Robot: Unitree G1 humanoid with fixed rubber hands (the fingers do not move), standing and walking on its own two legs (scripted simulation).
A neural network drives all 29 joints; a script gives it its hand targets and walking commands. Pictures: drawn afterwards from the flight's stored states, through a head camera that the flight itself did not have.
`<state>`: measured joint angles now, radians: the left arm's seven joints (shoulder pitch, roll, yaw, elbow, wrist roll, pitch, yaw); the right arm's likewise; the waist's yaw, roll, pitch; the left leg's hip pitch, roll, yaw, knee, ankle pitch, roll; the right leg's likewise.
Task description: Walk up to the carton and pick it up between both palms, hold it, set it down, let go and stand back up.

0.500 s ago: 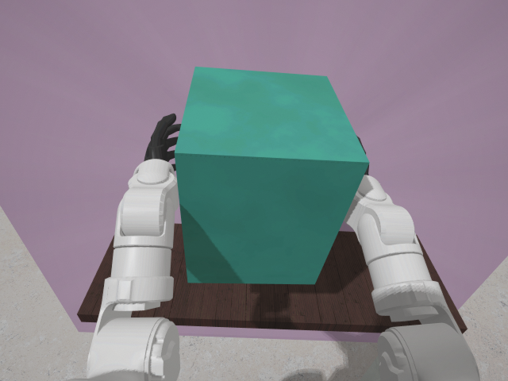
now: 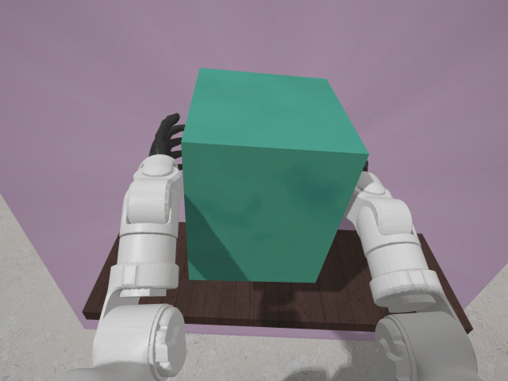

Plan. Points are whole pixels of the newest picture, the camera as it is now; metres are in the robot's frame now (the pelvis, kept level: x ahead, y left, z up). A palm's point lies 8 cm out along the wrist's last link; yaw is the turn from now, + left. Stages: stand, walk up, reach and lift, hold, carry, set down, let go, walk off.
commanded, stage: hold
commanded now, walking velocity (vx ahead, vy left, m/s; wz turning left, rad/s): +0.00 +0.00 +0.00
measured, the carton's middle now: (258, 177) +0.37 +0.00 +0.18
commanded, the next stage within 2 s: none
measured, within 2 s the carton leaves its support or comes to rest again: neither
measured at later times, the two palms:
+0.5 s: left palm (160, 172) +0.38 +0.15 +0.18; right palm (344, 173) +0.38 -0.14 +0.19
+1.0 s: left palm (155, 158) +0.37 +0.16 +0.21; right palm (344, 168) +0.38 -0.13 +0.20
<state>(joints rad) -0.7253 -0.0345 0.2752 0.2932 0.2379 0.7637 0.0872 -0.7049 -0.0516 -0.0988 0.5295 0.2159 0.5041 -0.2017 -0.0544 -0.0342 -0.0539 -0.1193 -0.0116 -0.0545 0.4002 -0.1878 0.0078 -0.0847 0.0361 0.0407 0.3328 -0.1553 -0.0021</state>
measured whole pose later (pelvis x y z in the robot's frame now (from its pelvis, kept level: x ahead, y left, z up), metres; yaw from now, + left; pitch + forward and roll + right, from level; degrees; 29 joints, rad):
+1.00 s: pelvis -0.01 +0.00 +0.00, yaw +1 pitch -4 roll -1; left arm -0.80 0.02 0.28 0.44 0.21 0.72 0.09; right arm -0.81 -0.05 -0.12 0.66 0.19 0.48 -0.20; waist -0.04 -0.02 -0.08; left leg -0.16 -0.02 -0.07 0.39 -0.16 0.00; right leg -0.12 0.03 0.03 0.33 -0.14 0.00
